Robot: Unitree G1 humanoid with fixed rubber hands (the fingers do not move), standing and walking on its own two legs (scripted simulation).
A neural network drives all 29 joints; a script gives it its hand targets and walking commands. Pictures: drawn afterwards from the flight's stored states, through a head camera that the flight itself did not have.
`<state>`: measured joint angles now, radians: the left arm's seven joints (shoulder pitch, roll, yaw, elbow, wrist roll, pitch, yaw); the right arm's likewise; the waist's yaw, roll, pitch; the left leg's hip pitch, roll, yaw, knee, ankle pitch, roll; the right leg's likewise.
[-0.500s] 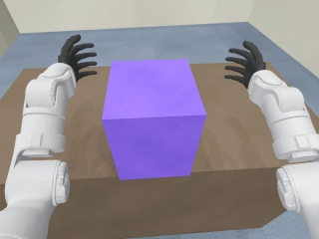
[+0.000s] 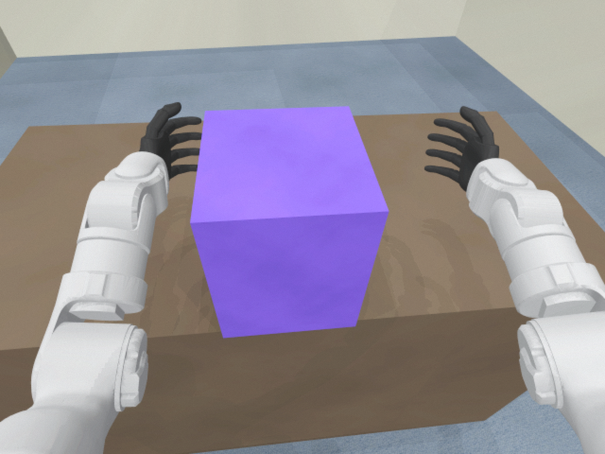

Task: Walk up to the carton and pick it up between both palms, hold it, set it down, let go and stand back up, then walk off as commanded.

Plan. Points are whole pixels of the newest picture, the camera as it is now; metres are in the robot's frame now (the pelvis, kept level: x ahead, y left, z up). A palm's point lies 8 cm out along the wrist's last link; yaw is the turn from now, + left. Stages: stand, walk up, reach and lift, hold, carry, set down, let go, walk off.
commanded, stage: reach and lift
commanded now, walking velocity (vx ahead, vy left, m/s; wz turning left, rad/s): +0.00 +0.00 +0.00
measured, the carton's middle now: (284, 224) +0.40 +0.02 +0.09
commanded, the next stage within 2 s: none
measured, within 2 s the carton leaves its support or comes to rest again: neither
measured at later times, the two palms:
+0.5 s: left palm (163, 183) +0.42 +0.18 +0.15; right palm (413, 178) +0.41 -0.15 +0.16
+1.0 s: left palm (181, 187) +0.43 +0.17 +0.13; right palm (395, 186) +0.43 -0.14 +0.13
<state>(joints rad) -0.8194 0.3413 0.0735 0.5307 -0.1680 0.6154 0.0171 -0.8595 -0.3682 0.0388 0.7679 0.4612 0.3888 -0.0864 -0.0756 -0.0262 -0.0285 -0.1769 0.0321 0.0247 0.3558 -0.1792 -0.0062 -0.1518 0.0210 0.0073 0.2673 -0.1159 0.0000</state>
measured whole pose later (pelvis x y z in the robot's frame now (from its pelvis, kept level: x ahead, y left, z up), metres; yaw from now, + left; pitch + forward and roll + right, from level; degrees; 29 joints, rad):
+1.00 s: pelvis +0.01 -0.01 +0.00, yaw +2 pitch +5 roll -1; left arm -0.81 0.16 0.15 0.77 -0.03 0.24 0.08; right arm -0.80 -0.05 -0.05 0.82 0.19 0.10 -0.25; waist -0.04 -0.02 -0.06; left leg -0.27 0.05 -0.01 0.39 -0.20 -0.02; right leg -0.22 0.03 -0.03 0.28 -0.13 -0.01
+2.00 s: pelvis +0.02 +0.00 +0.00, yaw +1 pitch -2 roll +0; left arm -0.81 -0.04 0.49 0.74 0.37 0.21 -0.05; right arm -0.77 0.07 -0.39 0.83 -0.18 0.06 -0.11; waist -0.05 -0.05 0.00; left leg -0.07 0.02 0.03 0.28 -0.17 0.00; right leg -0.07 0.00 -0.01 0.24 -0.13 0.00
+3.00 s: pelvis -0.01 +0.00 +0.00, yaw +3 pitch -8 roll -1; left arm -0.84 -0.01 0.38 0.56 0.37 0.50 -0.01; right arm -0.88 -0.01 -0.25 0.94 0.03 0.10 -0.13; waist -0.07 -0.12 0.02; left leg -0.01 0.01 0.01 0.30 -0.14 0.00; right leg 0.01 -0.01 -0.06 0.24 -0.11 0.00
